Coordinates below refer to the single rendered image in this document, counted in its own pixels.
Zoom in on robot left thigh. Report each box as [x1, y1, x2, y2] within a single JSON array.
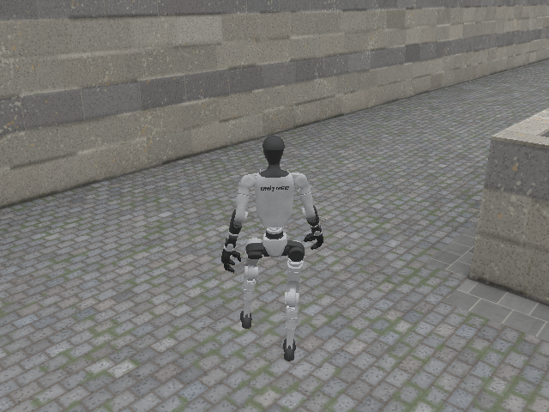
[[245, 238, 263, 281]]

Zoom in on left robot forearm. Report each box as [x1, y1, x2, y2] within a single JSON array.
[[224, 209, 242, 251]]

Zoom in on robot right hand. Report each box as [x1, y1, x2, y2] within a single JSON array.
[[304, 233, 323, 250]]

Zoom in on robot right upper arm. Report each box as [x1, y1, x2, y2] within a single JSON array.
[[292, 173, 316, 219]]

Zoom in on right robot forearm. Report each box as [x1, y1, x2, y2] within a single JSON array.
[[306, 205, 323, 236]]

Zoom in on robot left upper arm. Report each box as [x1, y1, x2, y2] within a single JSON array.
[[234, 173, 256, 222]]

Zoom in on robot left hand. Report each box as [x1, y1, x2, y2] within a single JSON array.
[[221, 249, 241, 273]]

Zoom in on right robot shin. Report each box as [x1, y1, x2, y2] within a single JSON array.
[[286, 293, 299, 349]]

